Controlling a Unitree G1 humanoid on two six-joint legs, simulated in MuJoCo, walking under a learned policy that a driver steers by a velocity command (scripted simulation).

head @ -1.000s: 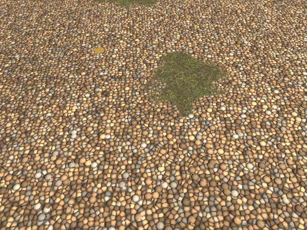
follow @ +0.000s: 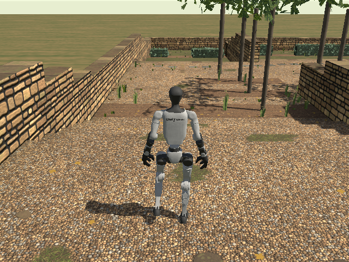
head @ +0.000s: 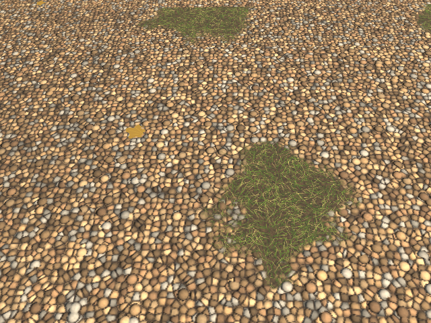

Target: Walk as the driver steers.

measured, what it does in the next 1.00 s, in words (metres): walks ahead: left foot, then right foot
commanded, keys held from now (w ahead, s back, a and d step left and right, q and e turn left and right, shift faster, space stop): w+q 0.40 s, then w+e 0.60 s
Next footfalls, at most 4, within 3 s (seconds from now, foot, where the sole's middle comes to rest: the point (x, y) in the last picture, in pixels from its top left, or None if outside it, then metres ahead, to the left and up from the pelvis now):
0.36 left None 0.35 0.16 -0.78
0.92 right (225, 256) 0.71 0.03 -0.78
1.40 left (173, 188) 1.00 0.23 -0.78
1.92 right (244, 141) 1.24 -0.05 -0.78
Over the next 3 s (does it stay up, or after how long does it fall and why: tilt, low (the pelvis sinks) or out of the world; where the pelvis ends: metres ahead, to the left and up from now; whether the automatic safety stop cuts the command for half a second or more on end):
stays up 1.46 0.05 -0.01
